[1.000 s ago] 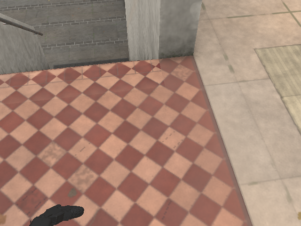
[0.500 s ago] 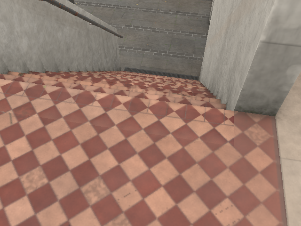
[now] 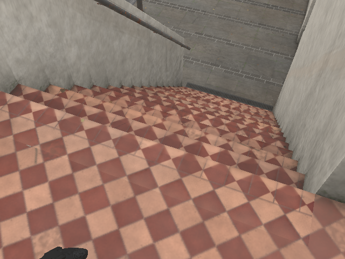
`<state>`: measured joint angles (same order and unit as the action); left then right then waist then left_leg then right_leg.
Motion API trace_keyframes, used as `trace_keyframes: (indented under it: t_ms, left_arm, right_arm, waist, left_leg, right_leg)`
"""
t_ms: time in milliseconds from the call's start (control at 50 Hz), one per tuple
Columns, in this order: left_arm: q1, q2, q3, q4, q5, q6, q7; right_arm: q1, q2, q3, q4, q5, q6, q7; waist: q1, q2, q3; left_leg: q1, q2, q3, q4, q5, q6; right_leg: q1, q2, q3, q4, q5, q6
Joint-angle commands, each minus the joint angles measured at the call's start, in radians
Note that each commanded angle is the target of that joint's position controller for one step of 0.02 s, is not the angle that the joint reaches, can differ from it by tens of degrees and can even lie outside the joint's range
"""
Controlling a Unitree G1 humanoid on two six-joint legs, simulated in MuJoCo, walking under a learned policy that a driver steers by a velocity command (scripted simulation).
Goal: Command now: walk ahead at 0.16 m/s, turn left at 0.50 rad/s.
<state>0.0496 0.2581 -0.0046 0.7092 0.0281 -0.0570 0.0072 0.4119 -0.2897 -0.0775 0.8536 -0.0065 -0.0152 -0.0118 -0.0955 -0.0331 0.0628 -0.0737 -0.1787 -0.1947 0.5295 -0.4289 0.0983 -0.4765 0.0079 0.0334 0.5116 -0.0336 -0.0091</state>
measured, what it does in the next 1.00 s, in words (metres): steps on the spot, turning right: left foot, then right foot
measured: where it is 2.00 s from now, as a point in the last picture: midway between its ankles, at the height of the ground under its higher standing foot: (196, 252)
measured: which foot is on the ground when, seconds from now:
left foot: down 0.00-0.00, up 0.02-0.34, down 0.36-0.76, up 0.78-1.00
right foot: down 0.00-0.38, up 0.40-0.74, down 0.76-1.00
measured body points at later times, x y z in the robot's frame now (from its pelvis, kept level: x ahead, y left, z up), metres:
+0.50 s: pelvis +0.04 +0.00 +0.02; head +0.06 +0.01 +0.47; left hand +0.16 +0.26 -0.12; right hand +0.10 -0.28 -0.10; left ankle +0.04 +0.09 -0.72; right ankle +0.06 -0.11 -0.66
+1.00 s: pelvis +0.03 -0.04 +0.02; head +0.04 -0.08 +0.47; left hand +0.24 +0.17 -0.07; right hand +0.01 -0.34 -0.11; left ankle +0.09 +0.09 -0.65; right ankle -0.01 -0.11 -0.72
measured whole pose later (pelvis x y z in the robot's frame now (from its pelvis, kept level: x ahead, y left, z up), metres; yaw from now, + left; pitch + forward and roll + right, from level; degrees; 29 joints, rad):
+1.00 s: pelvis +0.03 -0.04 +0.02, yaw -25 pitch +1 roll +1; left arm 0.25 0.28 0.06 0.74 0.00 0.04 0.00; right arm 0.21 -0.30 -0.05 0.77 -0.04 0.04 0.00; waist 0.00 0.04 0.04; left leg -0.49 0.03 -0.02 1.00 -0.34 -0.04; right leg -0.18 0.09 0.08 0.37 -0.20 -0.09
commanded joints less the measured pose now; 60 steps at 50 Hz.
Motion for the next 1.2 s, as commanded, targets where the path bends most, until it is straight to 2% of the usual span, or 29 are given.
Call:
trace_keyframes:
  t_ms: [20, 40, 60, 80, 120, 160, 240, 340, 360, 380, 400, 420, 440, 460, 500, 620, 720, 740, 760, 780, 800, 820, 860, 900, 920, 980, 1000, 1120, 1200]
  left_arm:
    - [0.316, 0.239, 0.060, -0.003, 0.012, -0.031, 0.027]
    - [0.302, 0.250, 0.077, -0.009, -0.013, -0.006, 0.021]
    - [0.234, 0.157, 0.059, -0.033, -0.025, 0.006, 0.013]
    - [0.174, 0.078, 0.036, -0.035, -0.027, 0.009, 0.011]
    - [0.132, 0.033, 0.013, -0.009, -0.013, 0.008, 0.011]
    - [0.124, 0.068, 0.021, 0.023, -0.004, 0.012, 0.003]
    - [0.177, 0.157, 0.061, 0.041, -0.006, 0.039, -0.008]
    - [0.138, 0.159, 0.089, 0.025, -0.016, 0.096, -0.012]
    - [0.143, 0.144, 0.089, 0.023, -0.021, 0.099, -0.009]
    - [0.148, 0.103, 0.081, 0.006, -0.029, 0.095, -0.010]
    - [0.110, 0.067, 0.078, -0.026, -0.042, 0.089, -0.009]
    - [0.146, 0.126, 0.095, -0.003, -0.004, 0.089, -0.004]
    - [0.204, 0.133, 0.107, 0.029, -0.003, 0.093, -0.007]
    - [0.256, 0.123, 0.109, 0.054, -0.003, 0.100, -0.008]
    - [0.284, 0.110, 0.107, 0.066, 0.002, 0.112, -0.014]
    - [0.139, 0.071, 0.081, -0.010, -0.017, 0.130, -0.047]
    - [0.157, 0.083, 0.081, -0.038, -0.029, 0.125, -0.033]
    - [0.184, 0.083, 0.080, -0.033, -0.022, 0.115, -0.027]
    - [0.220, 0.130, 0.092, -0.025, -0.009, 0.100, -0.018]
    - [0.231, 0.281, 0.123, -0.053, -0.007, 0.086, -0.010]
    - [0.337, 0.314, 0.142, -0.021, -0.018, 0.082, -0.009]
    - [0.327, 0.260, 0.130, -0.013, -0.022, 0.083, -0.005]
    - [0.178, 0.186, 0.107, -0.038, -0.026, 0.093, 0.006]
    - [0.164, 0.168, 0.100, -0.043, -0.032, 0.091, 0.008]
    - [0.193, 0.177, 0.104, -0.034, -0.034, 0.088, 0.005]
    - [0.244, 0.168, 0.103, -0.006, -0.022, 0.081, -0.001]
    - [0.241, 0.156, 0.097, -0.008, -0.013, 0.077, -0.008]
    - [0.299, 0.179, 0.097, 0.042, -0.002, 0.026, -0.010]
    - [0.311, 0.184, 0.097, 0.067, 0.003, 0.003, -0.008]
  right_arm:
    - [0.011, -0.033, -0.005, -0.116, 0.020, -0.029, -0.002]
    - [0.143, -0.086, -0.015, -0.105, 0.023, -0.015, -0.013]
    - [0.132, -0.121, -0.019, -0.050, -0.010, 0.006, -0.017]
    - [0.045, -0.111, -0.015, -0.052, -0.022, 0.014, -0.007]
    - [-0.011, -0.048, 0.007, -0.056, -0.016, 0.036, 0.007]
    - [0.015, -0.033, 0.020, -0.039, -0.019, 0.057, 0.011]
    - [-0.079, -0.048, 0.031, -0.053, -0.011, 0.072, -0.009]
    - [-0.076, -0.039, 0.039, -0.054, -0.005, 0.050, -0.021]
    - [-0.061, -0.057, 0.034, -0.054, -0.011, 0.041, -0.027]
    - [-0.044, -0.123, 0.022, -0.065, -0.028, 0.031, -0.038]
    - [-0.106, -0.203, 0.000, -0.082, -0.027, 0.031, -0.042]
    - [-0.176, -0.168, 0.006, -0.096, -0.036, 0.029, -0.042]
    - [-0.236, -0.101, 0.024, -0.115, -0.028, 0.023, -0.044]
    - [-0.276, -0.069, 0.033, -0.124, -0.022, 0.019, -0.044]
    - [-0.281, -0.062, 0.035, -0.135, -0.017, 0.013, -0.048]
    - [-0.152, -0.118, 0.008, -0.101, -0.021, 0.020, -0.033]
    - [-0.163, -0.166, -0.016, -0.094, -0.018, 0.025, -0.012]
    - [-0.166, -0.167, -0.019, -0.091, -0.012, 0.026, -0.012]
    - [-0.136, -0.145, -0.016, -0.087, -0.015, 0.025, -0.010]
    - [-0.137, -0.045, 0.011, -0.152, -0.025, 0.029, -0.004]
    - [-0.279, -0.064, 0.017, -0.193, -0.034, 0.043, -0.026]
    - [-0.279, -0.076, 0.014, -0.189, -0.026, 0.049, -0.029]
    - [-0.255, -0.094, 0.010, -0.160, -0.012, 0.040, -0.017]
    - [-0.210, -0.111, 0.004, -0.143, -0.031, 0.041, -0.004]
    - [-0.193, -0.109, 0.005, -0.143, -0.034, 0.042, 0.003]
    - [-0.209, -0.099, 0.006, -0.145, -0.032, 0.048, 0.021]
    - [-0.229, -0.103, 0.004, -0.141, -0.029, 0.047, 0.026]
    - [-0.304, -0.061, 0.024, -0.149, -0.031, 0.012, 0.040]
    - [-0.319, -0.070, 0.027, -0.163, -0.019, 0.003, 0.047]
  waist:
    - [0.133, -0.147, -0.332]
    - [0.091, -0.273, -0.477]
    - [0.074, -0.084, -0.376]
    - [0.082, -0.020, -0.253]
    - [0.061, -0.058, -0.155]
    - [0.032, -0.112, -0.147]
    - [0.073, -0.132, -0.146]
    - [0.043, -0.123, -0.087]
    - [0.035, -0.093, -0.075]
    - [0.037, 0.041, -0.073]
    - [0.042, 0.284, -0.020]
    - [0.075, 0.197, 0.005]
    - [0.127, 0.122, -0.015]
    - [0.159, 0.099, -0.023]
    - [0.157, 0.137, -0.053]
    - [0.054, 0.196, -0.078]
    - [0.077, 0.211, -0.087]
    - [0.105, 0.178, -0.095]
    - [0.119, 0.064, -0.124]
    - [0.099, -0.230, -0.126]
    - [0.190, -0.170, -0.128]
    - [0.162, -0.088, -0.096]
    - [0.099, -0.066, -0.029]
    - [0.088, -0.079, -0.082]
    - [0.091, -0.059, -0.124]
    - [0.116, -0.102, -0.081]
    - [0.124, -0.114, -0.049]
    - [0.163, -0.068, -0.020]
    - [0.164, -0.063, 0.029]
  left_leg:
    - [-0.274, 0.039, 0.030, 0.549, -0.052, -0.051]
    - [-0.371, -0.017, 0.080, 0.729, -0.263, -0.056]
    - [-0.390, 0.040, 0.033, 0.795, -0.170, -0.063]
    - [-0.394, 0.054, 0.040, 0.761, -0.114, -0.078]
    - [-0.331, 0.104, 0.037, 0.595, -0.055, -0.104]
    - [-0.223, 0.106, 0.126, 0.449, -0.031, -0.117]
    - [-0.213, 0.103, 0.176, 0.262, -0.054, -0.110]
    - [-0.054, 0.091, 0.202, -0.021, 0.100, -0.055]
    - [0.004, 0.116, 0.168, -0.115, 0.101, -0.030]
    - [0.046, 0.286, -0.003, -0.248, -0.012, 0.012]
    - [-0.069, 0.501, -0.270, -0.392, -0.109, 0.102]
    - [-0.186, 0.556, -0.232, -0.360, 0.105, 0.152]
    - [-0.209, 0.502, -0.139, -0.319, 0.279, 0.146]
    - [-0.202, 0.449, -0.039, -0.289, 0.416, 0.122]
    - [-0.100, 0.402, 0.075, -0.236, 0.609, 0.107]
    - [0.045, 0.437, 0.143, -0.156, 0.696, 0.112]
    - [-0.013, 0.456, 0.183, -0.059, 0.673, 0.066]
    - [-0.062, 0.437, 0.222, 0.005, 0.589, 0.021]
    - [-0.176, 0.395, 0.277, 0.142, 0.409, -0.044]
    - [-0.484, 0.249, 0.368, 0.389, -0.099, -0.139]
    - [-0.540, 0.182, 0.215, 0.524, -0.248, -0.135]
    - [-0.561, 0.210, 0.170, 0.592, -0.193, -0.134]
    - [-0.548, 0.233, 0.148, 0.540, -0.018, -0.129]
    - [-0.508, 0.209, 0.163, 0.553, 0.052, -0.140]
    - [-0.495, 0.204, 0.166, 0.546, 0.069, -0.144]
    - [-0.541, 0.214, 0.174, 0.462, 0.111, -0.147]
    - [-0.546, 0.214, 0.182, 0.424, 0.129, -0.146]
    - [-0.470, 0.218, 0.208, 0.196, 0.157, -0.111]
    - [-0.396, 0.206, 0.213, 0.117, 0.115, -0.058]
  right_leg:
    - [0.647, -0.398, 0.304, 0.010, 0.794, -0.130]
    - [0.682, -0.508, 0.581, -0.034, 0.848, -0.292]
    - [0.559, -0.442, 0.525, -0.072, 0.641, -0.289]
    - [0.438, -0.356, 0.393, -0.106, 0.508, -0.256]
    - [0.289, -0.244, 0.238, -0.180, 0.381, -0.197]
    - [0.211, -0.172, 0.162, -0.192, 0.381, -0.173]
    - [0.219, -0.167, 0.248, -0.214, 0.088, -0.194]
    - [0.049, -0.131, 0.337, -0.270, -0.338, -0.135]
    - [-0.009, -0.101, 0.329, -0.248, -0.387, -0.090]
    - [-0.090, -0.040, 0.264, -0.123, -0.448, -0.034]
    - [-0.170, 0.137, 0.042, 0.138, -0.452, -0.005]
    - [-0.094, 0.077, 0.042, 0.369, -0.484, -0.001]
    - [-0.042, 0.074, 0.047, 0.489, -0.452, -0.004]
    - [-0.028, 0.068, 0.036, 0.571, -0.411, 0.004]
    - [-0.070, 0.051, 0.003, 0.626, -0.385, 0.026]
    - [-0.012, 0.015, -0.059, 0.337, -0.429, 0.046]
    - [0.168, 0.040, -0.130, 0.058, -0.371, -0.004]
    - [0.253, 0.047, -0.121, -0.085, -0.238, -0.017]
    - [0.391, -0.019, 0.011, -0.189, -0.146, -0.038]
    - [0.529, -0.335, 0.441, -0.215, 0.193, -0.138]
    - [0.472, -0.414, 0.500, -0.184, 0.411, -0.288]
    - [0.468, -0.365, 0.419, -0.176, 0.391, -0.307]
    - [0.400, -0.224, 0.288, -0.204, 0.238, -0.228]
    - [0.420, -0.179, 0.248, -0.190, 0.356, -0.214]
    - [0.434, -0.169, 0.254, -0.206, 0.242, -0.218]
    - [0.421, -0.152, 0.318, -0.317, -0.330, -0.225]
    - [0.402, -0.150, 0.326, -0.343, -0.395, -0.224]
    - [0.403, -0.196, 0.313, -0.375, -0.392, -0.241]
    - [0.356, -0.233, 0.287, -0.384, -0.435, -0.240]
Velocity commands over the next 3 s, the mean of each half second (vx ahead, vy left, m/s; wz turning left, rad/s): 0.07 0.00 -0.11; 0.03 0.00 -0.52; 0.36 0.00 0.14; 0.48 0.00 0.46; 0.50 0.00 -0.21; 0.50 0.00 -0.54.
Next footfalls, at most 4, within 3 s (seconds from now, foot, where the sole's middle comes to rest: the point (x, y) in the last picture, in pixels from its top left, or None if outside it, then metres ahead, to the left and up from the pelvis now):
0.36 left None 0.08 0.09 -0.76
0.76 right None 0.03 -0.12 -0.76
1.32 left None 0.22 0.01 -0.76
1.80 right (221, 233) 0.52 -0.21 -0.76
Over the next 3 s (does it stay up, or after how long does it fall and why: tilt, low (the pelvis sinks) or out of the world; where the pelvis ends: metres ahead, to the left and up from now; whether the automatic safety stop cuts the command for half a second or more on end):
stays up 0.76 -0.17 -0.03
